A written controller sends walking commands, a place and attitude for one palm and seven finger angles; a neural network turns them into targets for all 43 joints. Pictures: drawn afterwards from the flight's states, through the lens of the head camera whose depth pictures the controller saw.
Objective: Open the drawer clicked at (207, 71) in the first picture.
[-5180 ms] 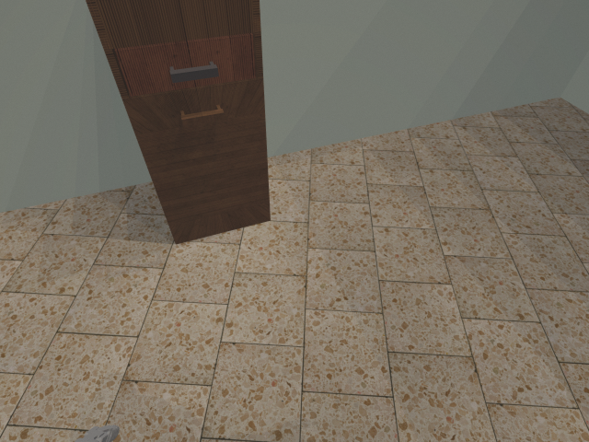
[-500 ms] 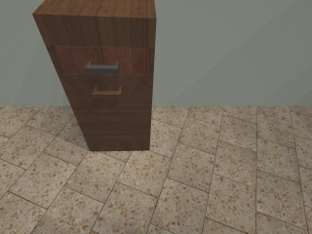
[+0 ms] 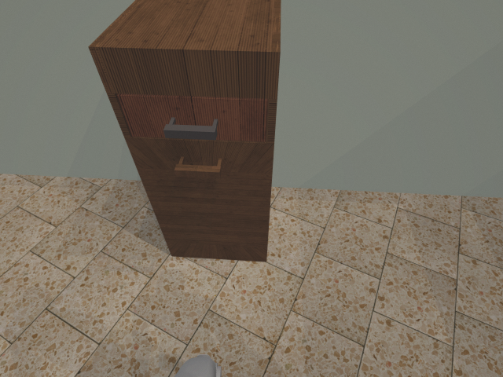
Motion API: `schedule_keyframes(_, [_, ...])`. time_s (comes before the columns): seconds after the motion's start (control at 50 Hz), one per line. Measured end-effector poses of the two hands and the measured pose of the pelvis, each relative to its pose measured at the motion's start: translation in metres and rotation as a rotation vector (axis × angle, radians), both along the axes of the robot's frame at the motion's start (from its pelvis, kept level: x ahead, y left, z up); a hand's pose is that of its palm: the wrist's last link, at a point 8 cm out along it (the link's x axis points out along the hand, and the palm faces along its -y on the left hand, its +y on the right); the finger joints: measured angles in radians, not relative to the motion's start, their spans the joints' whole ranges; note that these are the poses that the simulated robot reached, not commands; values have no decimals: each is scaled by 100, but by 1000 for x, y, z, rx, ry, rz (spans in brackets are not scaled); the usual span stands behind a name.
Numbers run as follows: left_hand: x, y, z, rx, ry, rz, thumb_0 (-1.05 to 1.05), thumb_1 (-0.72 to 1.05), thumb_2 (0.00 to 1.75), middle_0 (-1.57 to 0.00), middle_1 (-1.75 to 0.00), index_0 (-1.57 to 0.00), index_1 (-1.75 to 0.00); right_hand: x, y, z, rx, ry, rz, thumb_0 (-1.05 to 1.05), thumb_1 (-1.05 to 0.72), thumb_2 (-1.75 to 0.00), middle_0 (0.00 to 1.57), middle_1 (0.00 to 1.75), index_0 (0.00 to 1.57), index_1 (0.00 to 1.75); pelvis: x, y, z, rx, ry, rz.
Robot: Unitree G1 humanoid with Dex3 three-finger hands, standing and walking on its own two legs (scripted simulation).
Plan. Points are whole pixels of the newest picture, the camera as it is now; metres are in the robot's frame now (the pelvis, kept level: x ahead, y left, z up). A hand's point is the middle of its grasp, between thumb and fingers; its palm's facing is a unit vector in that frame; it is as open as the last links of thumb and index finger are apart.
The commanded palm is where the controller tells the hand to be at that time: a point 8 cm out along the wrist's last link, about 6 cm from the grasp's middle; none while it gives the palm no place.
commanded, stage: take the last steps up to it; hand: left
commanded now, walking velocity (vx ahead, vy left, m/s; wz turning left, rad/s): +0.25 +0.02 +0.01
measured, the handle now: (192, 126) +0.70 +0.22 -0.01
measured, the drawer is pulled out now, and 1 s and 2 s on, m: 0.00 0.00 0.00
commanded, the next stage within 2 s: come to a stop and stand still in 0.32 s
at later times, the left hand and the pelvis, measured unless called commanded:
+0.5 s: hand (145, 326) +0.24 +0.24 -0.17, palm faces +0.01 -0.98 -0.21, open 7.4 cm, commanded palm none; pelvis +0.14 +0.06 +0.00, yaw -3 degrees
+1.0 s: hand (132, 356) +0.19 +0.26 -0.20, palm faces +0.05 -0.98 -0.20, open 7.3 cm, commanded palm none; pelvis +0.13 +0.07 -0.01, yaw -1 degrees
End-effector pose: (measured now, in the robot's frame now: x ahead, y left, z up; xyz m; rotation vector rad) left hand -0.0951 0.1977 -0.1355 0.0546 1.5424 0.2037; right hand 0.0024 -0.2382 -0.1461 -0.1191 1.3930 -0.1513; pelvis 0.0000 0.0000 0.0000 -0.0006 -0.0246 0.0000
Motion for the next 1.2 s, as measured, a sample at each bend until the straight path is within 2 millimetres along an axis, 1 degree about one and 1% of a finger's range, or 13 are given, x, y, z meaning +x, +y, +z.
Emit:
schedule_keyframes(0.08, [-6, 10, -6, -31, 94, 48, 0, 90, 90, -20, -29, -20, -30, 61, 25, -1, -7, -51, 60, 0, -91, -90, 20, 30, 20, 30, 27, 19, -7, -13, 14, 9])
schedule_keyframes(0.14, [3, 26, -19, -53, 149, 63, 0, 90, 90, -20, -29, -20, -30, 110, 46, -7, -29, -133, 91, 0, -91, -90, 20, 30, 20, 30, 51, 39, -21, -24, 21, 4])
schedule_keyframes(0.18, [20, 40, -25, -57, 162, 47, 0, 90, 90, -20, -29, -20, -30, 132, 59, -7, -37, -183, 89, 0, -91, -90, 20, 30, 20, 30, 61, 48, -24, -11, 14, -7])
schedule_keyframes(0.24, [70, 63, -26, -35, 100, -3, 0, 91, 90, -20, -29, -20, -30, 149, 72, 2, -45, -233, 37, -1, -92, -90, 20, 30, 20, 30, 78, 57, -17, -3, 2, -36])
schedule_keyframes(0.34, [181, 94, -20, 18, -117, -79, 0, 91, 90, -20, -29, -19, -30, 155, 71, 13, -71, -235, -6, -2, -95, -90, 20, 30, 21, 30, 104, 65, -6, 8, -3, -46])
schedule_keyframes(0.44, [279, 99, -7, 52, -310, -127, 0, 91, 90, -20, -29, -19, -29, 140, 75, 5, -43, -135, -31, -2, -94, -90, 20, 30, 20, 30, 129, 64, -3, 22, -7, -44])
schedule_keyframes(0.52, [335, 87, 1, 67, -383, -172, 0, 91, 90, -20, -29, -19, -29, 125, 80, -8, 0, -39, -65, -1, -92, -90, 20, 30, 20, 30, 148, 56, -6, 29, -12, -42])
schedule_keyframes(0.6, [365, 68, -3, 79, -399, -207, 0, 91, 90, -20, -29, -19, -30, 117, 80, -23, 45, 48, -106, 0, -91, -90, 20, 30, 20, 30, 167, 42, -15, 38, -14, -54])
schedule_keyframes(0.68, [369, 51, -6, 63, -358, -217, 0, 91, 90, -20, -29, -19, -30, 117, 77, -26, 65, 99, -127, 0, -91, -90, 20, 30, 20, 30, 173, 35, -15, 15, 5, -23])
schedule_keyframes(0.76, [355, 47, -12, 50, -333, -170, 0, 91, 90, -20, -29, -20, -30, 124, 70, -23, 41, 124, -92, 0, -91, -90, 20, 30, 20, 30, 165, 35, -15, 8, 16, -4])
schedule_keyframes(0.92, [305, 89, -29, 58, -285, -107, -1, 92, 90, -21, -29, -20, -30, 150, 63, -12, -67, -6, -26, 0, -91, -90, 20, 30, 20, 30, 133, 60, -20, -7, 15, 3])
schedule_keyframes(1.06, [255, 122, -21, 48, -201, -71, 0, 91, 90, -20, -29, -20, -30, 143, 87, 10, -83, -71, 2, 0, -91, -90, 20, 30, 20, 30, 127, 81, -5, -15, 14, -5])
schedule_keyframes(1.2, [214, 127, -14, 43, -94, -75, 0, 91, 90, -20, -29, -19, -30, 129, 100, 14, -69, -58, -20, 1, -93, -90, 20, 30, 20, 30, 130, 83, 2, -3, 28, -28])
